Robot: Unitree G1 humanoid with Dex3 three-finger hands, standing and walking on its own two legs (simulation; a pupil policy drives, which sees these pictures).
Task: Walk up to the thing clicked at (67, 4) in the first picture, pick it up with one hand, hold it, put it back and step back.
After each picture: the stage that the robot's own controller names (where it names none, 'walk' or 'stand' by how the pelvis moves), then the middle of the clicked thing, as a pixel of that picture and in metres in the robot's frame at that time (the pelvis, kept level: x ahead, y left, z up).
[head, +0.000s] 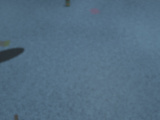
stand; (67, 2) +2.29 +0.18 -0.72
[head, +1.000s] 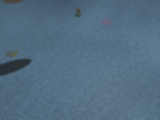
walk; (78, 12) +2.15 +0.16 -0.72
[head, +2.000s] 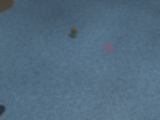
walk; (73, 32) +1.50 +0.16 -0.71
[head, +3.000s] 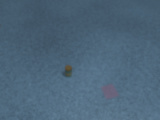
walk; (68, 71) +0.99 +0.13 -0.70
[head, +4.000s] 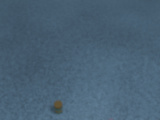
walk; (58, 107) +0.60 +0.13 -0.70
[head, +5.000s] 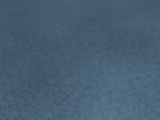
stand; out of the picture +0.38 +0.11 -0.69
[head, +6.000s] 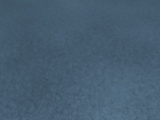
stand; out of the picture +0.34 +0.11 -0.72
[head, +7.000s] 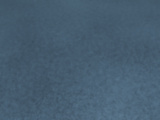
stand; out of the picture +0.34 +0.10 -0.73
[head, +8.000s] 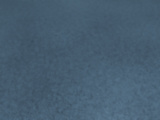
stand; out of the picture +0.33 +0.11 -0.73
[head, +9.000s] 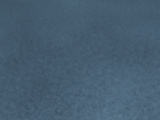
stand; out of the picture +0.32 +0.11 -0.73
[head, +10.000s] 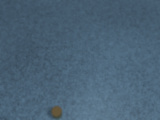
go down; (57, 112) +0.36 +0.11 -0.61
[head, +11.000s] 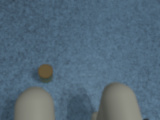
go down; (45, 74) +0.43 +0.13 -0.32
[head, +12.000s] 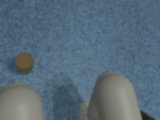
close in; (24, 64) +0.42 +0.14 -0.27
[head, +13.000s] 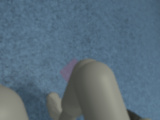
close; out of the picture +0.43 +0.18 -0.23
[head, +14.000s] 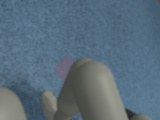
close; out of the picture +0.43 +0.19 -0.23
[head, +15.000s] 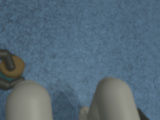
lift; (11, 73) +0.35 +0.22 -0.12
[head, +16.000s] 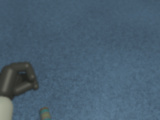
go down; (45, 116) +0.47 +0.23 -0.64
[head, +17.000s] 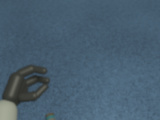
hold; out of the picture +0.47 +0.21 -0.71
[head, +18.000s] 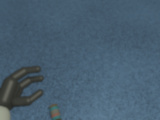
stand; (55, 112) +0.49 +0.17 -0.69
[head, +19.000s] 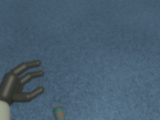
stand; (59, 115) +0.49 +0.14 -0.70
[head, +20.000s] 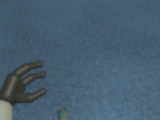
stand; (64, 117) +0.50 +0.11 -0.70
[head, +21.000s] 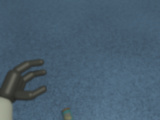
stand; (68, 116) +0.51 +0.09 -0.70
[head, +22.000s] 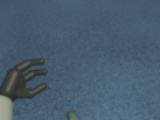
stand; (73, 118) +0.52 +0.05 -0.71
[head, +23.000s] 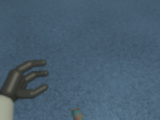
stand; (78, 116) +0.53 +0.01 -0.71
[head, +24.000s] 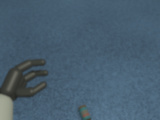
stand; (84, 113) +0.55 -0.04 -0.72
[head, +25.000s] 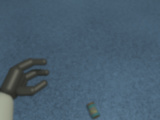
stand; (93, 110) +0.58 -0.11 -0.72
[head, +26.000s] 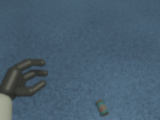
stand; (102, 107) +0.60 -0.19 -0.72
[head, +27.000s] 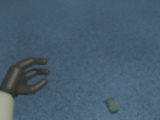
stand; (111, 105) +0.62 -0.27 -0.72
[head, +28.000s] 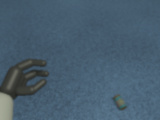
stand; (120, 102) +0.65 -0.35 -0.72
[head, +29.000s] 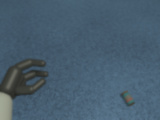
hold; (128, 98) +0.68 -0.42 -0.72
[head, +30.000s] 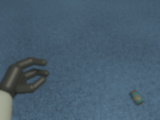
hold; (136, 97) +0.70 -0.50 -0.72
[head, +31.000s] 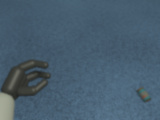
hold; (143, 94) +0.73 -0.57 -0.72
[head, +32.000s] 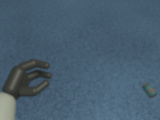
hold; (150, 90) +0.75 -0.64 -0.71
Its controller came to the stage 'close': yes
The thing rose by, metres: 0.33
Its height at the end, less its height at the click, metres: -0.02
